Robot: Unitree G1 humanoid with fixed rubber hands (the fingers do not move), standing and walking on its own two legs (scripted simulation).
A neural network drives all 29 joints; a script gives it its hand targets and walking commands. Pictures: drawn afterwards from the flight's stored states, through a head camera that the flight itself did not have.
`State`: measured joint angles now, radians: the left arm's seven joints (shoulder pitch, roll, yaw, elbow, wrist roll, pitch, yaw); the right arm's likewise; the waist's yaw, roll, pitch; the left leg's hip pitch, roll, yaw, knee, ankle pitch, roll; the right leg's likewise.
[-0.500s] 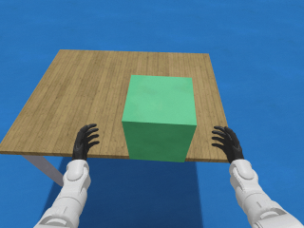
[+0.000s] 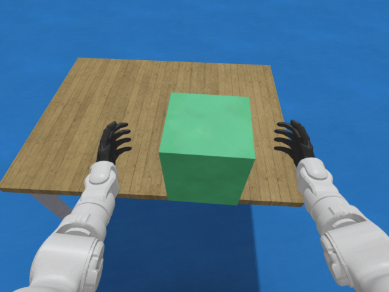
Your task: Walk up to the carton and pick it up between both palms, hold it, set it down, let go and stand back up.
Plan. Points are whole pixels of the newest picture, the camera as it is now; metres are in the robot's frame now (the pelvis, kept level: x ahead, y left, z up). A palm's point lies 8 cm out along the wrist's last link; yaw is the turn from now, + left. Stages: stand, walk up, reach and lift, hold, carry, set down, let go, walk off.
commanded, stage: reach and lift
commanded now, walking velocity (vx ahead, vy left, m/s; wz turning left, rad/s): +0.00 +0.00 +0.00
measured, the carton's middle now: (205, 151) +0.49 -0.01 -0.07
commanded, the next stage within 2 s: none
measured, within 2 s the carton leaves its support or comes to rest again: neither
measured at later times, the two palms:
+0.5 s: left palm (107, 126) +0.44 +0.22 +0.08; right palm (298, 116) +0.47 -0.21 +0.10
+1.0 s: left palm (112, 145) +0.44 +0.22 +0.02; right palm (283, 136) +0.46 -0.19 +0.03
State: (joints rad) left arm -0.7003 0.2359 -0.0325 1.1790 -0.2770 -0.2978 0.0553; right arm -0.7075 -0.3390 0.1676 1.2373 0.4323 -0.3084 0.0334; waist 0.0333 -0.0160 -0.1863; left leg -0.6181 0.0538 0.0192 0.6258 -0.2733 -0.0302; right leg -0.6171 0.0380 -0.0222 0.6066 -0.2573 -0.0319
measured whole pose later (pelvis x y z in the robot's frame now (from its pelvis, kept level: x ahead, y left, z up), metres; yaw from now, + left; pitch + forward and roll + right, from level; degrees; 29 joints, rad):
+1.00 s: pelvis +0.00 +0.00 -0.01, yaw +1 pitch +27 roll -1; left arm -1.07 0.26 -0.09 1.58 -0.32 -0.35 0.03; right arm -1.03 -0.33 0.15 1.48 0.40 -0.29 0.03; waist 0.03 -0.02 -0.24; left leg -0.88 0.05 0.00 0.65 -0.24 -0.04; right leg -0.87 0.03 -0.05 0.63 -0.23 -0.03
